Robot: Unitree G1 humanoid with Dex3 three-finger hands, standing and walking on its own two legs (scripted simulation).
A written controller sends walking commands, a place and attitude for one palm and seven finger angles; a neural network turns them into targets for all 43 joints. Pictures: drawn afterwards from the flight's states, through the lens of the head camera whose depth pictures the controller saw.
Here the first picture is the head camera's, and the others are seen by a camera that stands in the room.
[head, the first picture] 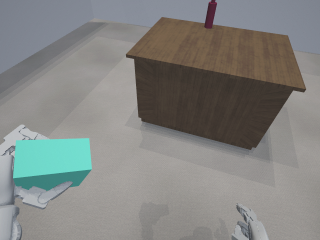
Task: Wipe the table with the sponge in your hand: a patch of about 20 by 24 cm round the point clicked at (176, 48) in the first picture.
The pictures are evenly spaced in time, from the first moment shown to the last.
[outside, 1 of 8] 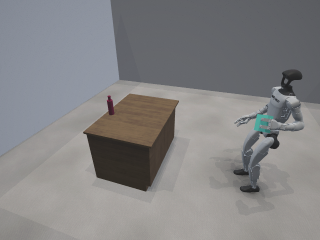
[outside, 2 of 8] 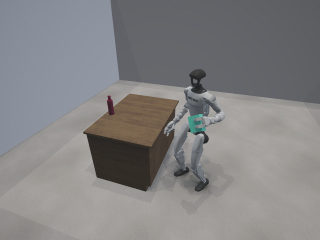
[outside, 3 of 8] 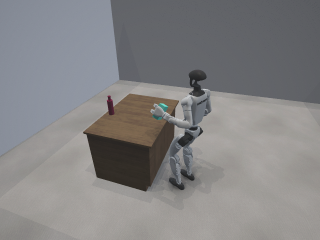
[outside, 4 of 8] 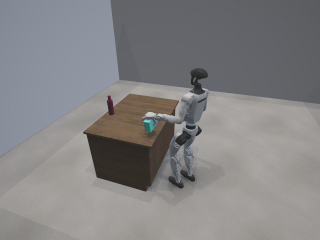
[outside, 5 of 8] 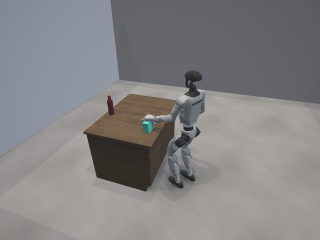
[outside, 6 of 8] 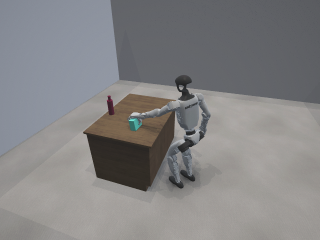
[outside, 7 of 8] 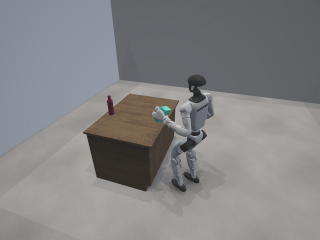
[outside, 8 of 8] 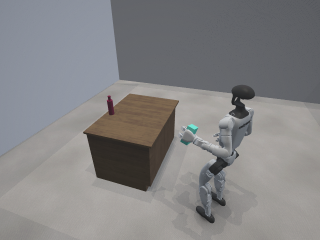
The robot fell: no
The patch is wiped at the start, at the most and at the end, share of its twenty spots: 0.00 1.00 1.00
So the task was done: yes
